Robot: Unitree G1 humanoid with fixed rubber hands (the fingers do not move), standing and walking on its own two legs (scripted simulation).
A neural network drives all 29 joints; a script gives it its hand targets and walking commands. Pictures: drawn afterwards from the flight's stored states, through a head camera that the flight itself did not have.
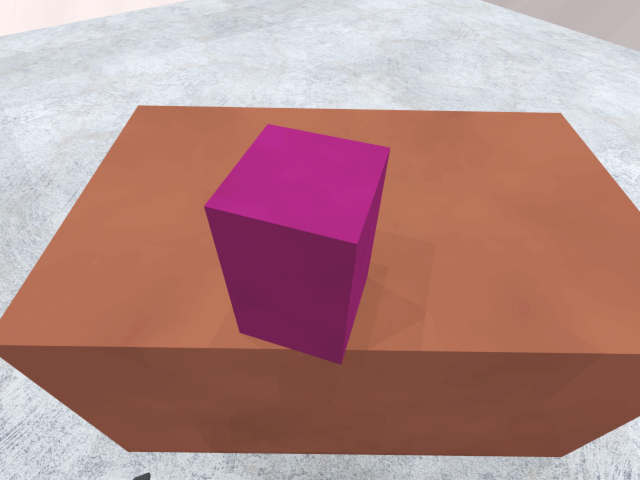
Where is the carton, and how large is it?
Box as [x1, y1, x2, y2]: [204, 124, 389, 363]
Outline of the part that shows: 267,124 204,206 239,331 242,333 337,363 341,363 367,275 389,147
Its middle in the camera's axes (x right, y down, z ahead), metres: -0.02 +0.02 +0.57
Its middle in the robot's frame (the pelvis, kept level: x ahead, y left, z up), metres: +0.43 +0.03 +0.04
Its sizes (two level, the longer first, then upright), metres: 0.180 0.176 0.288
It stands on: a pedestal, 0.66 m high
